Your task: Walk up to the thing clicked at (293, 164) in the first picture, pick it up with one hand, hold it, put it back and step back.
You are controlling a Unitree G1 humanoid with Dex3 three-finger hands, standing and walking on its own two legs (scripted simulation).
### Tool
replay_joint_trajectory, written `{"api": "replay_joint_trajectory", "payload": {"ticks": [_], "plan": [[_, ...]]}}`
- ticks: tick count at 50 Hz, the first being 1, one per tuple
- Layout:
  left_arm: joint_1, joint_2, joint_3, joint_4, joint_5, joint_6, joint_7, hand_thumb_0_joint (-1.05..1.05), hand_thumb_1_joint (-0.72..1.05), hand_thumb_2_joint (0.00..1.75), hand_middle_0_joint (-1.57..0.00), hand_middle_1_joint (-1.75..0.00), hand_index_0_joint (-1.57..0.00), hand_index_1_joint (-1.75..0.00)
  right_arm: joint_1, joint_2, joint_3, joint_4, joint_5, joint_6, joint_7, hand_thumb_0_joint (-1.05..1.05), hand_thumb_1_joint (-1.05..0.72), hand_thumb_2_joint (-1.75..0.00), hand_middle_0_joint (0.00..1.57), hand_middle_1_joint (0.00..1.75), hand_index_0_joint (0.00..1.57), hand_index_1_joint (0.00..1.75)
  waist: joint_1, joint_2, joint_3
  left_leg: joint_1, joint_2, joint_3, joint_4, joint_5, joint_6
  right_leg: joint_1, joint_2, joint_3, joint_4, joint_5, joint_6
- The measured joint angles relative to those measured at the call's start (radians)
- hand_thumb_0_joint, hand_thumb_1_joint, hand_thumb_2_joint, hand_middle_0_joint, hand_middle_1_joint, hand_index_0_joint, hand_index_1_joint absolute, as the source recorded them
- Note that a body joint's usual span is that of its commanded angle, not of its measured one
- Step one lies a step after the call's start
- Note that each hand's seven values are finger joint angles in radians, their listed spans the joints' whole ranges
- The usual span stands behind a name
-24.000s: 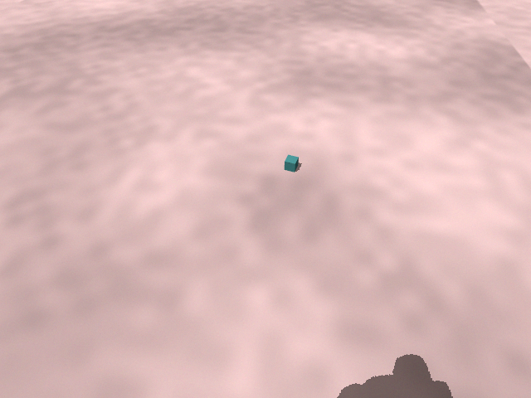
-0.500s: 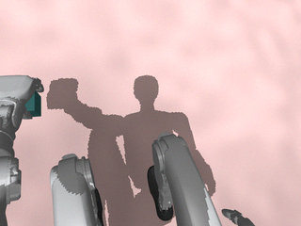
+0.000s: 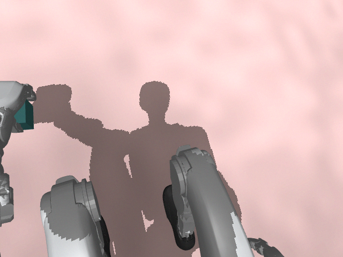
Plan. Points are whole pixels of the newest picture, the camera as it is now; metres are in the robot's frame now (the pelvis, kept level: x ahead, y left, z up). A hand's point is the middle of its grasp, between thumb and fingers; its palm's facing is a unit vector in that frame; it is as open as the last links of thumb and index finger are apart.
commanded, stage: lower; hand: left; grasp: from above
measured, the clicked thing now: (14, 114) +0.50 +0.27 -0.21
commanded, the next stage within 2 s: rest in 0.46 s
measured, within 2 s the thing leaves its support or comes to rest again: rests again in 1.24 s
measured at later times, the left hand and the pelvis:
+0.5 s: hand (21, 119) +0.48 +0.26 -0.21, palm faces -0.49 +0.00 -0.87, open 8.9 cm; pelvis +0.00 +0.00 -0.03, yaw -2 degrees
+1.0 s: hand (28, 121) +0.49 +0.26 -0.26, palm faces -0.49 -0.01 -0.87, open 8.8 cm; pelvis +0.01 +0.00 -0.04, yaw -4 degrees
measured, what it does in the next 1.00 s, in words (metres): stands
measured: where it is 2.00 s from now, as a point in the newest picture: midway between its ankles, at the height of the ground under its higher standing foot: (143, 243)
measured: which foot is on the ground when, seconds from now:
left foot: down 0.00-1.00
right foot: down 0.00-1.00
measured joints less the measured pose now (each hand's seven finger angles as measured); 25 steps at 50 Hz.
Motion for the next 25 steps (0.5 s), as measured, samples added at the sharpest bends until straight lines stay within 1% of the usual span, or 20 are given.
{"api": "replay_joint_trajectory", "payload": {"ticks": [8,12,14,18,21,25], "plan": [[-0.006,0.013,-0.001,0.005,-0.002,-0.008,0.0,-0.01,0.18,0.32,-0.83,-0.3,-0.85,-0.3,-0.008,-0.007,0.008,-0.004,-0.001,0.002,0.002,0.0,-0.92,-0.9,0.21,0.3,0.2,0.3,-0.001,-0.003,0.006,-0.013,-0.001,-0.008,0.022,-0.005,-0.001,-0.011,0.001,-0.005,0.018,-0.003,0.001],[-0.027,0.022,-0.011,0.041,-0.006,-0.007,0.006,-0.01,0.18,0.32,-0.83,-0.3,-0.86,-0.29,-0.013,-0.01,0.016,-0.004,-0.004,0.0,0.002,0.0,-0.92,-0.9,0.21,0.3,0.2,0.3,-0.007,-0.008,0.01,-0.023,-0.003,-0.011,0.033,-0.004,-0.003,-0.019,0.001,-0.008,0.028,-0.003,-0.001],[-0.034,0.03,-0.012,0.059,-0.002,-0.01,0.009,-0.01,0.18,0.32,-0.84,-0.3,-0.86,-0.29,-0.017,-0.013,0.022,-0.005,-0.007,-0.002,0.003,0.0,-0.92,-0.9,0.21,0.3,0.2,0.3,-0.011,-0.01,0.017,-0.027,-0.003,-0.014,0.04,-0.004,-0.004,-0.022,0.002,-0.01,0.034,-0.002,-0.001],[-0.03,0.045,-0.002,0.069,0.006,-0.022,0.013,-0.01,0.17,0.32,-0.84,-0.3,-0.86,-0.29,-0.021,-0.017,0.032,-0.01,-0.015,-0.007,0.007,0.0,-0.92,-0.9,0.21,0.3,0.2,0.3,-0.019,-0.016,0.033,-0.036,-0.004,-0.022,0.06,-0.005,-0.005,-0.03,0.005,-0.015,0.049,0.0,0.001],[-0.029,0.054,0.003,0.08,0.011,-0.03,0.025,-0.01,0.18,0.32,-0.83,-0.3,-0.86,-0.29,-0.022,-0.019,0.041,-0.011,-0.022,-0.012,0.009,0.0,-0.92,-0.9,0.21,0.3,0.2,0.3,-0.024,-0.021,0.046,-0.045,-0.005,-0.027,0.075,-0.004,-0.007,-0.038,0.005,-0.018,0.062,0.001,0.0],[-0.021,0.07,0.02,0.084,0.025,-0.044,0.046,-0.01,0.18,0.32,-0.83,-0.3,-0.85,-0.3,-0.022,-0.02,0.051,-0.01,-0.033,-0.018,0.012,0.0,-0.92,-0.9,0.21,0.3,0.2,0.3,-0.031,-0.028,0.058,-0.059,-0.005,-0.036,0.096,-0.006,-0.009,-0.051,0.009,-0.024,0.078,0.003,0.001]]}}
